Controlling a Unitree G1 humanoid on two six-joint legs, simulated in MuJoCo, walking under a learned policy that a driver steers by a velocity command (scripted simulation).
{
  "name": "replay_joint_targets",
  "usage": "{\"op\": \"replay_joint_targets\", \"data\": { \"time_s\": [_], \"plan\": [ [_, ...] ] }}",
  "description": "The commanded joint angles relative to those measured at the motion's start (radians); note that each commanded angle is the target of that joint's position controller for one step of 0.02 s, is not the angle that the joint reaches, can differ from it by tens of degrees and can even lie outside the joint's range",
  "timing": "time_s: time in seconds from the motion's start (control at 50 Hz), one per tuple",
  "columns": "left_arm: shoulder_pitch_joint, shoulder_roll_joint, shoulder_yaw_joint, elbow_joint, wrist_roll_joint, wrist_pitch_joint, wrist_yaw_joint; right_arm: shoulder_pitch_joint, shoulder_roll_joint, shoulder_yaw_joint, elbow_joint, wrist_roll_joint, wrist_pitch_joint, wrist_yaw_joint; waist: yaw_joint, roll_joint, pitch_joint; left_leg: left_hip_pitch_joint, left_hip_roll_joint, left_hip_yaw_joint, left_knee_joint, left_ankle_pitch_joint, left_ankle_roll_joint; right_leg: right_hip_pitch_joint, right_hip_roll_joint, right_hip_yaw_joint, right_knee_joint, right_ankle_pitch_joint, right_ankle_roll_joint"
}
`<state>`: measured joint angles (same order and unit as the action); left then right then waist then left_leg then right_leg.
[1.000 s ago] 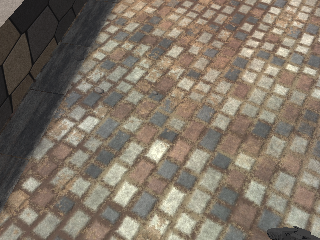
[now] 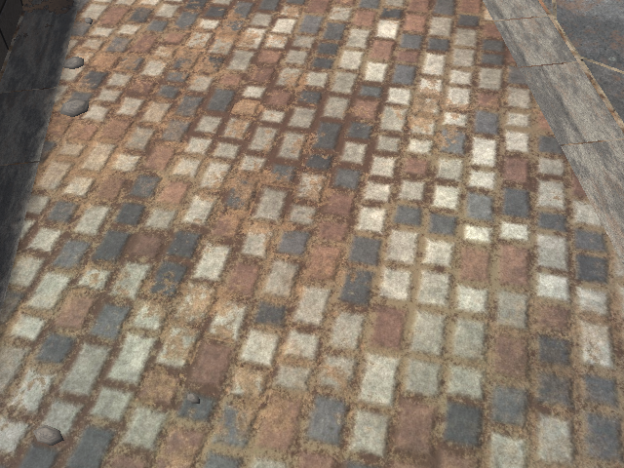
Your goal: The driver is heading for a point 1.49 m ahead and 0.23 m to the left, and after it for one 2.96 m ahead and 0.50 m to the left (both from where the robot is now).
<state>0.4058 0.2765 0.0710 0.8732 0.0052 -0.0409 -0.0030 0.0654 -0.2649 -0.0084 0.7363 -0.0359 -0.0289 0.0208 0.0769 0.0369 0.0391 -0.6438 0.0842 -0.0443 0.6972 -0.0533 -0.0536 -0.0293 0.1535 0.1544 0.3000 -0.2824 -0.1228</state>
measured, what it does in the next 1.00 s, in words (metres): walks ahead, turning left: left foot, then right foot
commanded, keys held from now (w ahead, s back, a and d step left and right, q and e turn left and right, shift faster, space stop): w+e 0.02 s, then w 0.08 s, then w+q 0.30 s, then q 0.60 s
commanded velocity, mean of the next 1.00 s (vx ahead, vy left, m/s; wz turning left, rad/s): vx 0.31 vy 0.00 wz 0.25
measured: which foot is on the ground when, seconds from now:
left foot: up 0.00-0.08, down 0.10-0.58, up 0.60-1.00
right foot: down 0.00-0.12, up 0.14-0.56, down 0.58-1.00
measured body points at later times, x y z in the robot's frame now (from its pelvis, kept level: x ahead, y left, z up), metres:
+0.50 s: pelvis +0.26 +0.03 +0.00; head +0.29 +0.03 +0.45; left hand +0.47 +0.25 -0.09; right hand +0.22 -0.24 -0.13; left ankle +0.20 +0.13 -0.74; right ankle +0.39 -0.10 -0.71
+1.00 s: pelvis +0.34 +0.02 -0.01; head +0.37 +0.04 +0.44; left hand +0.34 +0.31 -0.13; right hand +0.58 -0.18 -0.11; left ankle +0.32 +0.12 -0.73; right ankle +0.41 -0.08 -0.74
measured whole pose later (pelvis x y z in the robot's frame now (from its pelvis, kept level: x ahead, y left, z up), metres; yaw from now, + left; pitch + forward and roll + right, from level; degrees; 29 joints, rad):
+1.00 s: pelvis +0.34 +0.02 -0.01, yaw +20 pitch +0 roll -1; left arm 0.24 0.28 0.04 0.77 0.03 0.00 0.02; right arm 0.16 -0.27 -0.06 0.72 -0.01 0.08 0.05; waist 0.02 -0.01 0.05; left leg -0.35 0.01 0.05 0.69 -0.36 0.01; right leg -0.28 -0.09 -0.22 0.52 -0.23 -0.02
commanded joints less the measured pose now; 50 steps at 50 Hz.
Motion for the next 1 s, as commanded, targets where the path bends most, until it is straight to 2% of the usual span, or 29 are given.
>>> {"op": "replay_joint_targets", "data": {
  "time_s": [0.02,0.06,0.08,0.1,0.12,0.14,0.16,0.18,0.2,0.24,0.26,0.3,0.34,0.4,0.44,0.5,0.54,0.56,0.58,0.6,0.62,0.64,0.66,0.68,0.7,0.76,0.86,0.96,1.0],
  "plan": [
    [0.057,0.172,0.040,-0.042,0.010,-0.006,0.014,-0.131,-0.088,-0.014,-0.113,0.007,-0.028,-0.001,0.012,-0.111,-0.008,0.035,-0.060,0.026,-0.092,-0.001,0.020,0.031,-0.264,0.205,0.021,0.550,-0.089],
    [0.002,0.182,0.041,-0.057,0.013,-0.012,0.019,-0.027,-0.115,-0.023,-0.084,0.008,-0.038,-0.004,-0.045,-0.122,-0.029,0.203,-0.081,0.029,-0.167,-0.050,0.056,0.004,-0.277,0.206,0.072,0.621,-0.053],
    [-0.013,0.185,0.039,-0.058,0.013,-0.017,0.016,0.072,-0.137,-0.034,-0.050,0.007,-0.044,-0.012,-0.087,-0.113,-0.070,0.338,-0.108,0.045,-0.189,-0.080,0.078,-0.011,-0.261,0.193,0.163,0.721,-0.034],
    [-0.016,0.172,0.033,-0.052,0.006,-0.024,0.009,0.204,-0.160,-0.046,-0.014,0.000,-0.056,-0.023,-0.155,-0.063,-0.140,0.518,-0.086,0.035,-0.249,-0.058,0.108,-0.052,-0.205,0.139,0.342,0.717,-0.011],
    [0.003,0.104,0.011,-0.071,0.002,-0.034,0.002,0.365,-0.218,-0.059,0.000,-0.020,-0.063,-0.038,-0.208,0.031,-0.280,0.728,0.120,-0.182,-0.271,-0.238,0.163,-0.159,-0.153,0.068,0.604,0.464,0.010],
    [0.155,0.042,0.002,-0.074,-0.019,-0.033,-0.003,0.384,-0.316,-0.087,0.023,-0.027,-0.049,-0.037,-0.127,0.283,-0.336,0.899,0.328,-0.675,-0.394,-0.281,0.303,-0.452,0.027,-0.036,0.866,-0.207,0.050],
    [0.135,0.110,0.004,-0.046,0.018,-0.025,0.005,0.325,-0.237,-0.079,0.022,0.004,-0.038,-0.025,-0.108,0.144,-0.240,0.820,0.309,-0.760,-0.426,-0.392,0.320,-0.559,-0.041,0.000,0.957,-0.219,0.037],
    [0.038,0.118,0.005,-0.058,0.026,-0.024,-0.002,0.244,-0.159,-0.064,0.007,0.016,-0.036,-0.018,-0.100,0.035,-0.113,0.699,0.261,-0.595,-0.431,-0.377,0.309,-0.575,-0.082,-0.007,0.955,-0.127,0.040],
    [-0.038,0.109,0.000,-0.078,0.032,-0.026,-0.008,0.208,-0.120,-0.054,0.011,0.014,-0.038,-0.013,-0.096,-0.014,-0.059,0.618,0.204,-0.469,-0.443,-0.257,0.290,-0.570,-0.118,-0.032,0.904,-0.074,0.045],
    [-0.077,0.097,-0.006,-0.098,0.048,-0.016,-0.019,0.214,-0.099,-0.045,0.039,0.020,-0.046,-0.012,-0.069,0.048,-0.037,0.547,0.116,-0.330,-0.460,-0.030,0.263,-0.529,-0.169,-0.078,0.813,-0.047,0.071],
    [-0.075,0.086,-0.011,-0.100,0.051,-0.011,-0.022,0.236,-0.103,-0.046,0.055,0.025,-0.051,-0.009,-0.062,0.068,-0.052,0.541,0.099,-0.302,-0.458,0.074,0.269,-0.508,-0.170,-0.095,0.789,-0.047,0.085],
    [-0.098,0.066,-0.022,-0.112,0.050,-0.006,-0.026,0.281,-0.117,-0.053,0.080,0.033,-0.057,-0.008,-0.058,0.063,-0.060,0.530,0.087,-0.270,-0.468,0.156,0.291,-0.511,-0.179,-0.120,0.729,-0.050,0.111],
    [-0.180,0.052,-0.035,-0.141,0.045,-0.004,-0.028,0.304,-0.136,-0.062,0.095,0.034,-0.051,-0.013,-0.069,0.060,-0.028,0.491,0.075,-0.252,-0.504,0.092,0.304,-0.532,-0.193,-0.141,0.623,-0.014,0.136],
    [-0.316,0.036,-0.053,-0.185,0.036,-0.007,-0.030,0.338,-0.140,-0.070,0.109,0.033,-0.042,-0.013,-0.104,0.062,0.004,0.447,0.047,-0.233,-0.527,0.027,0.284,-0.501,-0.192,-0.159,0.443,0.106,0.156],
    [-0.356,0.038,-0.056,-0.198,0.025,-0.012,-0.022,0.360,-0.150,-0.077,0.118,0.029,-0.038,-0.011,-0.114,0.055,0.001,0.445,0.039,-0.214,-0.468,0.230,0.264,-0.446,-0.162,-0.172,0.370,0.155,0.161],
    [-0.347,0.051,-0.054,-0.201,0.016,-0.023,-0.001,0.375,-0.157,-0.084,0.120,0.028,-0.024,-0.015,-0.112,0.065,-0.046,0.475,0.027,-0.224,-0.339,0.424,0.212,-0.352,-0.120,-0.162,0.306,0.172,0.146],
    [-0.258,0.071,-0.045,-0.176,0.017,-0.036,0.010,0.335,-0.163,-0.091,0.103,0.034,-0.014,-0.024,-0.062,0.057,-0.064,0.462,-0.004,-0.255,-0.234,0.369,0.168,-0.221,-0.112,-0.143,0.168,0.231,0.126],
    [-0.199,0.106,-0.034,-0.163,0.028,-0.048,0.021,0.325,-0.150,-0.091,0.092,0.044,-0.017,-0.025,-0.036,0.016,-0.096,0.414,-0.055,-0.235,-0.121,0.297,0.137,-0.094,-0.168,-0.104,0.106,0.305,0.104],
    [-0.090,0.186,-0.016,-0.163,0.046,-0.055,0.034,0.328,-0.094,-0.077,0.051,0.056,-0.025,-0.025,-0.003,-0.123,-0.217,0.304,-0.111,-0.164,0.113,-0.002,0.104,0.104,-0.408,0.082,0.126,0.522,0.049],
    [-0.085,0.251,0.002,-0.176,0.032,-0.029,0.032,0.480,-0.039,-0.068,0.043,0.071,-0.010,-0.041,-0.057,-0.299,-0.337,0.165,-0.225,-0.038,0.335,-0.617,0.095,0.220,-0.654,0.312,0.141,0.786,-0.084],
    [-0.094,0.179,-0.003,-0.173,0.005,-0.008,0.029,0.487,-0.116,-0.084,0.077,0.034,0.014,-0.050,-0.062,-0.199,-0.304,0.117,-0.163,-0.019,0.447,-0.616,0.095,0.138,-0.631,0.344,0.125,0.706,-0.129],
    [-0.146,0.101,-0.024,-0.187,0.004,-0.006,0.030,0.425,-0.122,-0.090,0.080,0.017,0.028,-0.044,-0.072,-0.126,-0.184,0.097,-0.133,-0.027,0.481,-0.543,0.088,0.040,-0.562,0.233,0.093,0.623,-0.108],
    [-0.202,0.064,-0.035,-0.193,0.009,-0.004,0.032,0.379,-0.105,-0.091,0.071,0.013,0.036,-0.034,-0.089,-0.125,-0.123,0.098,-0.108,-0.019,0.468,-0.480,0.072,-0.037,-0.505,0.132,0.057,0.598,-0.082],
    [-0.225,0.056,-0.039,-0.196,0.013,-0.004,0.037,0.351,-0.098,-0.092,0.061,0.010,0.048,-0.025,-0.098,-0.165,-0.094,0.108,-0.090,-0.012,0.459,-0.435,0.056,-0.084,-0.466,0.057,0.034,0.616,-0.068],
    [-0.232,0.062,-0.036,-0.191,0.015,-0.004,0.040,0.353,-0.090,-0.091,0.061,0.008,0.060,-0.016,-0.107,-0.190,-0.087,0.137,-0.095,0.005,0.473,-0.404,0.040,-0.127,-0.439,-0.005,0.023,0.658,-0.068],
    [-0.220,0.077,-0.026,-0.180,0.019,-0.008,0.039,0.326,-0.079,-0.091,0.038,0.018,0.080,-0.005,-0.119,-0.166,-0.118,0.159,-0.103,0.017,0.458,-0.356,0.024,-0.144,-0.438,-0.086,0.021,0.698,-0.087],
    [-0.214,0.101,-0.012,-0.169,0.025,0.009,0.036,0.199,-0.060,-0.072,-0.025,0.016,0.103,0.019,-0.096,-0.191,-0.098,0.206,-0.066,0.054,0.233,-0.289,0.032,-0.182,-0.443,-0.167,-0.004,0.433,-0.080],
    [-0.178,0.160,0.014,-0.158,0.026,0.034,0.022,0.125,-0.081,-0.068,-0.077,0.022,0.100,0.025,-0.064,-0.203,-0.095,0.318,-0.083,0.115,0.024,-0.336,0.066,-0.183,-0.480,-0.185,0.052,0.292,-0.058],
    [-0.181,0.173,0.022,-0.153,0.017,0.047,0.020,0.155,-0.080,-0.068,-0.076,0.021,0.085,0.022,-0.092,-0.163,-0.095,0.432,-0.106,0.128,-0.163,-0.252,0.093,-0.219,-0.463,-0.226,0.149,0.219,0.000]
  ]
}}
Keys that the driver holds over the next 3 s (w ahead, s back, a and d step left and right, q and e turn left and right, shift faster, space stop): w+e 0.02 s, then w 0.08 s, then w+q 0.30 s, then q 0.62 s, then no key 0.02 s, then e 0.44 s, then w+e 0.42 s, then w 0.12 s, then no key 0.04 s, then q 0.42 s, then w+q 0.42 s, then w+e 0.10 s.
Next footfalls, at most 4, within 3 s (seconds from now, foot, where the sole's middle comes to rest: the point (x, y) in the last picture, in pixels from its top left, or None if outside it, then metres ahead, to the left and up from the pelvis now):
0.10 left None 0.24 0.12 -0.78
0.58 right None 0.45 -0.07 -0.78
1.02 left None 0.36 0.13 -0.78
1.48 right None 0.36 -0.06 -0.78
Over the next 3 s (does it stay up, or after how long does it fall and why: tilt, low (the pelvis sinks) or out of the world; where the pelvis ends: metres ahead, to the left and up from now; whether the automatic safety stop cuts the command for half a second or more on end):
stays up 0.69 0.13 0.00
